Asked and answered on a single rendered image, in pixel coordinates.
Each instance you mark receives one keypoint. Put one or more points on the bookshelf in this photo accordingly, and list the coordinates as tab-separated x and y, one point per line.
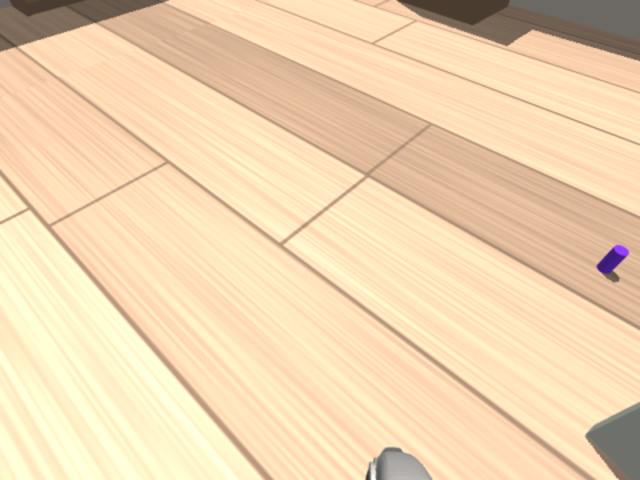
31	7

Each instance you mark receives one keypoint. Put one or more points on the can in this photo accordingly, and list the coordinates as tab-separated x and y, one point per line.
612	259

